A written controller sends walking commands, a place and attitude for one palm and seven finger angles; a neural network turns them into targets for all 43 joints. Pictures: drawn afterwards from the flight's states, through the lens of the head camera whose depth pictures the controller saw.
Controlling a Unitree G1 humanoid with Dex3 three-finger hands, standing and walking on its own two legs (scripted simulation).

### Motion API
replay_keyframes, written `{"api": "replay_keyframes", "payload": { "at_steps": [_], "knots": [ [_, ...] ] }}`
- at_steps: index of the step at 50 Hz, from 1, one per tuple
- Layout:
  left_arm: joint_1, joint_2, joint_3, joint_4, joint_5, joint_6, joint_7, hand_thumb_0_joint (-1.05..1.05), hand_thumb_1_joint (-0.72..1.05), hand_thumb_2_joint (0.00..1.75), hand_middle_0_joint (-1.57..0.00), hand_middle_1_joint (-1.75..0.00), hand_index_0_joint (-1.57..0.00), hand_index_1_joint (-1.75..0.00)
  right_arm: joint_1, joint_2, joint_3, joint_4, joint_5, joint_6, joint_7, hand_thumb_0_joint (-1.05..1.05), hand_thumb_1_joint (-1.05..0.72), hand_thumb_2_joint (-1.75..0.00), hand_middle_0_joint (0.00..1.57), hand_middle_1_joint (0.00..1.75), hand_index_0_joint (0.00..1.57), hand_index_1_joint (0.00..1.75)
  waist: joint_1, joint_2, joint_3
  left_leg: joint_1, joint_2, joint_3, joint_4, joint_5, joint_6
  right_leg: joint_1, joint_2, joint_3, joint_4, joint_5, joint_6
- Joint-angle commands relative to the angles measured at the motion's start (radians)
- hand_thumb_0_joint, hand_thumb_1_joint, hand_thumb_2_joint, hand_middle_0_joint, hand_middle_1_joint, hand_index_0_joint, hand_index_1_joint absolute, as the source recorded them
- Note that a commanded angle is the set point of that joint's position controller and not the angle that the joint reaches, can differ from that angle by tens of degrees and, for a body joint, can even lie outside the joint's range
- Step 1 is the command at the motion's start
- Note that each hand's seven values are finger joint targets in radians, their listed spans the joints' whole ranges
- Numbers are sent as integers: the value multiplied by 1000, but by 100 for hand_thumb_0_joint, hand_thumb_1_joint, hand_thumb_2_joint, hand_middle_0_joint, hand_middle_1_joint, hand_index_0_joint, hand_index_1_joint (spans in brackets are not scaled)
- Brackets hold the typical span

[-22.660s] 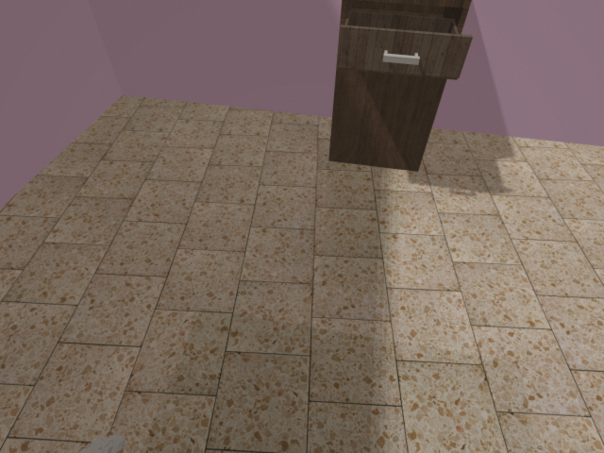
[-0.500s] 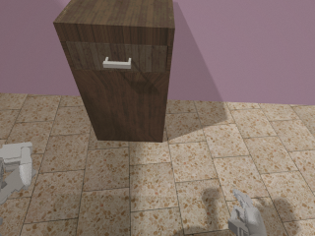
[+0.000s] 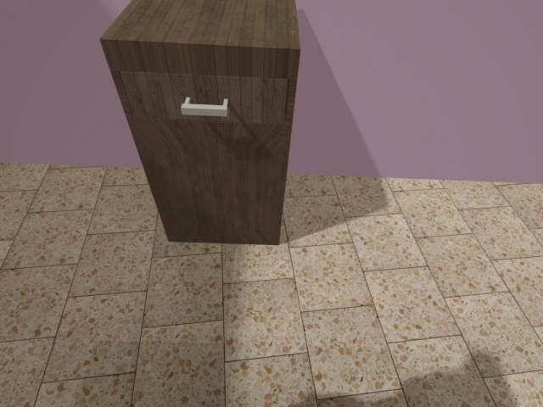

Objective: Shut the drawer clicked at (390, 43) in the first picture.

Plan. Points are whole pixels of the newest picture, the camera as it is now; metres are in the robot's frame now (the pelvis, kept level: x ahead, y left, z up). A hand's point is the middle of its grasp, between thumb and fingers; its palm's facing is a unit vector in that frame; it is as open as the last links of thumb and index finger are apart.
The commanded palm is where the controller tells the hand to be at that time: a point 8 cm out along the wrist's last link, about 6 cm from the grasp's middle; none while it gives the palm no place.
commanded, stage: let the arm hang, fingers relaxed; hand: left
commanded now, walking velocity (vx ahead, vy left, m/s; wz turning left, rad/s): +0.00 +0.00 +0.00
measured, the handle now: (205, 105) +0.85 +0.21 -0.04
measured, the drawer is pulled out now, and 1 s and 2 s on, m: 0.00 0.00 0.00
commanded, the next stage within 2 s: look to check the result in 0.80 s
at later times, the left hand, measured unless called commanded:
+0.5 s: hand out of the picture +0.00 +0.20 -0.16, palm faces +0.00 -0.97 -0.25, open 7.0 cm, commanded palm none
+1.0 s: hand out of the picture +0.04 +0.19 -0.16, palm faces -0.01 -0.97 -0.23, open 7.4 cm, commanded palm none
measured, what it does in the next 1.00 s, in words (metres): stands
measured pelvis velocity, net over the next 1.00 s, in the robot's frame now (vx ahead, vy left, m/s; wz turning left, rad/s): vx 0.01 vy -0.01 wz -0.01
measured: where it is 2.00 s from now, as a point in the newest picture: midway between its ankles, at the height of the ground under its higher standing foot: outside the picture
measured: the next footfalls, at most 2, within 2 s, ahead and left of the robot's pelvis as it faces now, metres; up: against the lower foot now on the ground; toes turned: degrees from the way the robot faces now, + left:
none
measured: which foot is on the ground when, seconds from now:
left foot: down 0.00-1.00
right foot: down 0.00-1.00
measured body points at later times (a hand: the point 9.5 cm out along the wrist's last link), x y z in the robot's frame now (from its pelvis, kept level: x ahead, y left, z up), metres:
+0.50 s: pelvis -0.01 +0.01 +0.01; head +0.00 +0.00 +0.46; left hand +0.01 +0.26 -0.14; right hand -0.01 -0.21 -0.16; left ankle +0.03 +0.10 -0.73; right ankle +0.02 -0.10 -0.73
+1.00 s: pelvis +0.01 -0.01 +0.01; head +0.03 -0.01 +0.46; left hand +0.04 +0.24 -0.14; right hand +0.02 -0.24 -0.15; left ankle +0.03 +0.10 -0.73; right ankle +0.02 -0.10 -0.73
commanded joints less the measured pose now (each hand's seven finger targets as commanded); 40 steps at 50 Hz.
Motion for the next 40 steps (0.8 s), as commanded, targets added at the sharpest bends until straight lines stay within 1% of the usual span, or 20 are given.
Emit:
{"api": "replay_keyframes", "payload": {
  "at_steps": [1, 2, 3, 4, 6, 7, 9, 11, 12, 13, 15, 17, 25, 26, 30, 31, 32, 36, 37, 40],
  "knots": [
    [7, 146, 35, 33, -36, -52, -11, 0, 90, 90, -76, -91, -76, -91, -29, -90, -22, -19, 3, -15, -10, 0, -90, -90, 20, 30, 20, 30, 31, 206, -17, -29, 93, -138, -199, -98, 20, 46, -91, 146, -192, -77, -30],
    [12, 156, 36, 62, -33, -54, -11, 0, 90, 90, -72, -86, -72, -86, -16, -97, -25, -6, 4, -12, -12, 0, -90, -90, 20, 30, 20, 30, 31, 203, -10, -25, 93, -139, -199, -116, 21, 46, -88, 145, -204, -78, -32],
    [9, 152, 37, 88, -33, -55, -13, 0, 90, 90, -68, -82, -68, -82, 3, -90, -26, 12, 4, -11, -14, 0, -90, -90, 20, 30, 20, 30, 27, 189, -26, -24, 93, -136, -204, -145, 21, 58, -91, 148, -222, -95, -34],
    [6, 149, 39, 111, -32, -56, -14, 0, 90, 90, -64, -78, -64, -78, 15, -90, -31, 27, 3, -9, -15, 0, -90, -90, 20, 30, 20, 30, 26, 185, -16, -22, 90, -134, -205, -166, 21, 46, -92, 148, -236, -117, -37],
    [0, 154, 36, 152, -34, -59, -15, 0, 90, 90, -56, -69, -56, -69, 50, -88, -34, 57, 4, -8, -17, 0, -90, -90, 20, 30, 20, 30, 21, 139, -15, -7, 90, -129, -200, -157, 22, 30, -96, 153, -254, -139, -40],
    [-3, 160, 36, 168, -34, -62, -13, 0, 90, 90, -52, -65, -52, -65, 65, -98, -39, 67, 7, -7, -18, 0, -90, -90, 20, 30, 20, 30, 18, 88, -14, 12, 95, -131, -195, -132, 23, 22, -96, 151, -259, -135, -41],
    [-10, 148, 33, 199, -36, -62, -12, 0, 90, 90, -44, -56, -44, -56, 94, -90, -39, 97, 8, -9, -21, 0, -90, -90, 20, 30, 20, 30, 12, 47, -5, 22, 100, -132, -201, -124, 26, 7, -98, 146, -266, -148, -42],
    [-9, 141, 32, 227, -36, -61, -11, 0, 90, 90, -36, -47, -36, -47, 109, -89, -41, 119, 8, -10, -23, 0, -90, -90, 20, 30, 20, 30, 12, 30, 15, 26, 105, -137, -211, -119, 28, -7, -95, 137, -260, -141, -39],
    [-3, 140, 33, 240, -35, -63, -9, 0, 90, 90, -32, -43, -32, -43, 115, -90, -42, 127, 10, -13, -24, 0, -90, -90, 20, 30, 20, 30, 15, 39, 11, 27, 107, -138, -216, -105, 30, 2, -94, 136, -255, -122, -39],
    [-3, 137, 32, 252, -35, -61, -9, 0, 90, 90, -28, -39, -28, -39, 116, -78, -40, 138, 9, -13, -24, 0, -90, -90, 20, 30, 20, 30, 17, 24, 26, 22, 107, -137, -222, -107, 30, -2, -94, 131, -253, -121, -38],
    [0, 127, 31, 270, -36, -61, -7, 0, 90, 90, -20, -30, -20, -30, 121, -77, -39, 153, 9, -14, -26, 0, -90, -90, 20, 30, 20, 30, 17, 31, 48, 16, 112, -142, -236, -116, 31, -12, -91, 130, -248, -119, -36],
    [8, 127, 32, 282, -34, -61, -5, 0, 90, 90, -20, -30, -20, -30, 123, -75, -41, 164, 10, -16, -26, 0, -90, -90, 20, 30, 20, 30, 22, 37, 49, 11, 114, -147, -245, -118, 34, -4, -88, 129, -239, -101, -35],
    [-11, 103, 31, 303, -34, -64, -1, 0, 90, 90, -20, -30, -20, -30, 107, -48, -38, 191, 8, -21, -28, 0, -90, -90, 20, 30, 20, 30, 20, 30, 57, 34, 113, -134, -253, -66, 28, -3, -93, 127, -230, -46, -27],
    [-15, 104, 33, 302, -34, -65, -1, 0, 90, 90, -20, -30, -20, -30, 105, -49, -39, 193, 9, -24, -29, 0, -90, -90, 20, 30, 20, 30, 19, 49, 48, 38, 114, -132, -254, -55, 27, 5, -94, 127, -227, -30, -27],
    [-28, 98, 33, 304, -34, -70, 0, 0, 90, 90, -20, -30, -20, -30, 93, -41, -37, 197, 10, -29, -30, 0, -90, -90, 20, 30, 20, 30, 19, 39, 23, 65, 114, -124, -243, 23, 24, 31, -99, 126, -223, 31, -25],
    [-29, 95, 34, 305, -34, -71, 0, 0, 90, 90, -20, -30, -20, -30, 87, -39, -37, 198, 10, -30, -31, 0, -90, -90, 20, 30, 20, 30, 20, 47, 28, 71, 113, -119, -240, 39, 23, 29, -101, 126, -225, 39, -24],
    [-30, 101, 35, 303, -33, -73, 1, 0, 90, 90, -20, -30, -20, -30, 84, -47, -39, 195, 12, -30, -31, 0, -90, -90, 20, 30, 20, 30, 19, 39, 16, 79, 114, -119, -233, 55, 23, 35, -99, 129, -227, 45, -24],
    [-46, 96, 35, 307, -35, -74, 1, 0, 90, 90, -20, -30, -20, -30, 68, -46, -37, 204, 11, -32, -33, 0, -90, -90, 20, 30, 20, 30, 18, 60, 18, 97, 115, -113, -235, 87, 19, 39, -103, 130, -230, 72, -24],
    [-43, 102, 36, 304, -34, -76, 1, 0, 90, 90, -20, -30, -20, -30, 69, -52, -39, 199, 12, -32, -34, 0, -90, -90, 20, 30, 20, 30, 18, 50, 11, 102, 116, -112, -228, 106, 19, 45, -102, 129, -230, 86, -23],
    [-56, 99, 35, 309, -35, -74, 0, 0, 90, 90, -20, -30, -20, -30, 60, -50, -37, 206, 11, -31, -34, 0, -90, -90, 20, 30, 20, 30, 16, 59, 25, 99, 117, -113, -240, 78, 17, 44, -102, 130, -240, 63, -24]
  ]
}}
